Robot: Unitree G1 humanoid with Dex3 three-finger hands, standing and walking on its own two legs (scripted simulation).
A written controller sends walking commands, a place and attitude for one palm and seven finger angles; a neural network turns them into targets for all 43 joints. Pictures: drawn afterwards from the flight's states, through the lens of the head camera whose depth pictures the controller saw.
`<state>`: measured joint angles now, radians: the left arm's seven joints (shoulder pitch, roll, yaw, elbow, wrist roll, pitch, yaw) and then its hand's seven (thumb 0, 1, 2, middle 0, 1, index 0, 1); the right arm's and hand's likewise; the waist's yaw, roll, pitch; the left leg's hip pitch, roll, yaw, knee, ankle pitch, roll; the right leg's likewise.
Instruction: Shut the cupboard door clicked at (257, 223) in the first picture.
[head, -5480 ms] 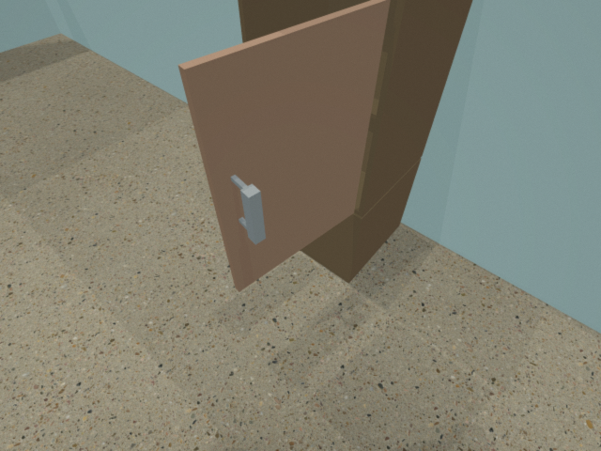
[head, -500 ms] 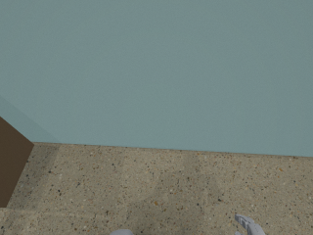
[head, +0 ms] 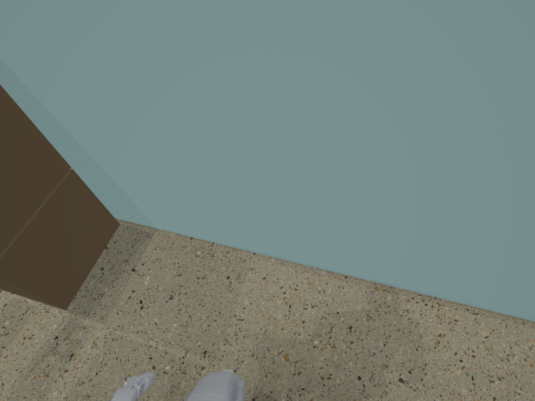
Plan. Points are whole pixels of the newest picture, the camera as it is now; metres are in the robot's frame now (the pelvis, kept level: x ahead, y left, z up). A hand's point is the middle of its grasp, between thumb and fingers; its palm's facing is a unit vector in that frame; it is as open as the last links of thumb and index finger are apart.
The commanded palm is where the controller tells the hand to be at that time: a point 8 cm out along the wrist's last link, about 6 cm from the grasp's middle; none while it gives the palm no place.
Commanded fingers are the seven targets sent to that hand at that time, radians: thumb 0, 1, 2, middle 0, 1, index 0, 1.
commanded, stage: turn to face it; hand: left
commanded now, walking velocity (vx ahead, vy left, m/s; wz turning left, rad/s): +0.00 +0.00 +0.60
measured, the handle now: out of the picture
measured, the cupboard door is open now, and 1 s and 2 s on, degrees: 81 81 81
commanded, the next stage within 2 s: take the last steps up to it in 1.64 s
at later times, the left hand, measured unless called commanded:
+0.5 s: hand out of the picture +0.05 +0.23 -0.16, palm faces +0.30 -0.91 -0.29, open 7.4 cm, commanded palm none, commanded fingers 0.00 0.90 0.90 -0.20 -0.30 -0.20 -0.30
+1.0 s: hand out of the picture -0.05 +0.18 -0.19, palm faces +0.61 -0.75 -0.25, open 7.4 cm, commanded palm none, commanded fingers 0.00 0.90 0.90 -0.20 -0.30 -0.20 -0.30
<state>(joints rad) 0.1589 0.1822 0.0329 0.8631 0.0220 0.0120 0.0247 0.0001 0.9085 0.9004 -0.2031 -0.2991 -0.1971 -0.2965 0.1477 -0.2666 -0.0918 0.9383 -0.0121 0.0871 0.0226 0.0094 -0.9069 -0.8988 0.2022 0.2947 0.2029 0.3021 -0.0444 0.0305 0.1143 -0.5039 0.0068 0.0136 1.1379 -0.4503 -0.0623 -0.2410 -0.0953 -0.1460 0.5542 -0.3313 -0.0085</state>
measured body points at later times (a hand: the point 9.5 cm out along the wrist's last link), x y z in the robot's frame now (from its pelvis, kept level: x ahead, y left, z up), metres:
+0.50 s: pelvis +0.02 -0.01 +0.00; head +0.07 +0.00 +0.44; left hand +0.04 +0.28 -0.14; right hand +0.18 -0.23 -0.15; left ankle +0.00 +0.12 -0.74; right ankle +0.06 -0.15 -0.70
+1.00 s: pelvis +0.04 -0.02 -0.02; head +0.07 +0.03 +0.43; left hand -0.08 +0.22 -0.17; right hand +0.29 -0.16 -0.14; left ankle -0.02 +0.07 -0.74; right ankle +0.06 -0.15 -0.69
